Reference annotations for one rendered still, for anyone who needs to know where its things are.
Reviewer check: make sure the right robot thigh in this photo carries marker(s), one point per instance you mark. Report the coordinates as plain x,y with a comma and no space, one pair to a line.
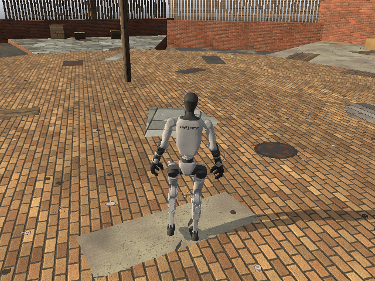
199,178

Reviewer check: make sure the robot left forearm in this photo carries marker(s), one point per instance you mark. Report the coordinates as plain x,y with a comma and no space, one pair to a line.
158,154

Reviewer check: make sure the humanoid robot head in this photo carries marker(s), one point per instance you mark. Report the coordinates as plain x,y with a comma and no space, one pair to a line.
190,102

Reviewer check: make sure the robot right upper arm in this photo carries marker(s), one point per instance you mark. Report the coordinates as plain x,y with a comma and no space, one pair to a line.
207,124

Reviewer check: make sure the left robot hand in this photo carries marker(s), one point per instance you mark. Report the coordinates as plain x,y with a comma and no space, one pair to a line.
153,167

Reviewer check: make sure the robot left upper arm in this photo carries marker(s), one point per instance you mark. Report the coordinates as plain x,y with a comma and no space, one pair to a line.
171,122

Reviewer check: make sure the right robot hand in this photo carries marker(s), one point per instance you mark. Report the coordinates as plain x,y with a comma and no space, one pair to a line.
219,170

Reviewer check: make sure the robot right forearm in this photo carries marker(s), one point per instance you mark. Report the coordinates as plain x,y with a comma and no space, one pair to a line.
216,156

